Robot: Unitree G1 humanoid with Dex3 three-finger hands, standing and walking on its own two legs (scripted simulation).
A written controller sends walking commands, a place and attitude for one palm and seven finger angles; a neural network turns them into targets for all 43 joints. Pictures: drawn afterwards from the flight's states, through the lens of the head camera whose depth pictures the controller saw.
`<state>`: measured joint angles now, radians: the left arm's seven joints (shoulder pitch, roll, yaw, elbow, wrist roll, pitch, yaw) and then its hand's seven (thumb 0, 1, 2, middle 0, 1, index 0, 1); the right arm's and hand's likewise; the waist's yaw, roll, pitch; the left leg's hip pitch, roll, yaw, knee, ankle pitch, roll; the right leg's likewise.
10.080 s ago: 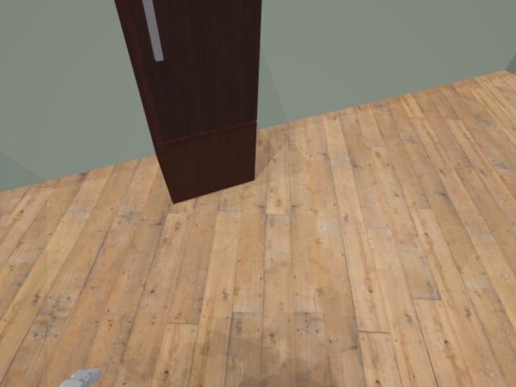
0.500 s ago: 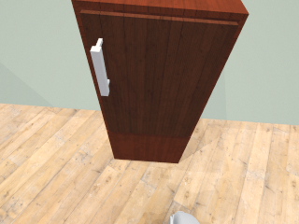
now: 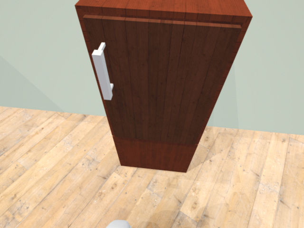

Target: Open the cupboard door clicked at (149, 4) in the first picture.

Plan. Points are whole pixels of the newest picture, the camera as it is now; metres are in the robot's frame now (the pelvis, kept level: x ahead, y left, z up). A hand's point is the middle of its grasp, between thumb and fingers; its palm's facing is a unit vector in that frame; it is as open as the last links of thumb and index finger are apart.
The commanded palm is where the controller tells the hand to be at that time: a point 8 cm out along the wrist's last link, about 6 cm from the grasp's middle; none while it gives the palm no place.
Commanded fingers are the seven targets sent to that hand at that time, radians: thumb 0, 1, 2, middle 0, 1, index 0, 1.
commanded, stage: come to a stop and stand still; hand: left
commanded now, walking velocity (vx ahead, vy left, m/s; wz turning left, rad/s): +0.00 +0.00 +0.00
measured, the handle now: (105, 72) +0.53 +0.20 +0.10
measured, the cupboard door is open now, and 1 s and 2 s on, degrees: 0 0 0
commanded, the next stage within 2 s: look again from close up in 0.84 s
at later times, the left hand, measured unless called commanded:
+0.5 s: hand out of the picture -0.06 +0.18 -0.16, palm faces +0.02 -0.98 -0.18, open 7.3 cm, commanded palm none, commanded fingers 0.00 0.90 0.90 -0.20 -0.30 -0.20 -0.30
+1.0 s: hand out of the picture -0.08 +0.17 -0.17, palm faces +0.02 -0.99 -0.15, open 7.4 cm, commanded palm none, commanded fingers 0.00 0.90 0.90 -0.20 -0.30 -0.20 -0.30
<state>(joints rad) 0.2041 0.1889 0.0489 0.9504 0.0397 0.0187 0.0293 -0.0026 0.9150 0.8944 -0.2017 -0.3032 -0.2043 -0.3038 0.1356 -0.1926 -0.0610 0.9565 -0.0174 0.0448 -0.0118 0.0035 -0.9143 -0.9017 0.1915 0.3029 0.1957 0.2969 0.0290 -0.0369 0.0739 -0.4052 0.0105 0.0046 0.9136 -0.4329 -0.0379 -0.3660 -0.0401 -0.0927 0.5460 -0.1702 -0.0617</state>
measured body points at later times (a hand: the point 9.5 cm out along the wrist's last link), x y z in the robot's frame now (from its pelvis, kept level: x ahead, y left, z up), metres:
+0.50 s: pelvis -0.05 +0.02 +0.01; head -0.04 +0.00 +0.46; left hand -0.06 +0.23 -0.15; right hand -0.04 -0.21 -0.16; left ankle -0.02 +0.14 -0.73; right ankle -0.08 -0.08 -0.73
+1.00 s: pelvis -0.06 +0.02 +0.01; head -0.05 +0.02 +0.45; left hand -0.08 +0.22 -0.16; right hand -0.09 -0.19 -0.16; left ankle -0.02 +0.14 -0.73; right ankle -0.08 -0.08 -0.73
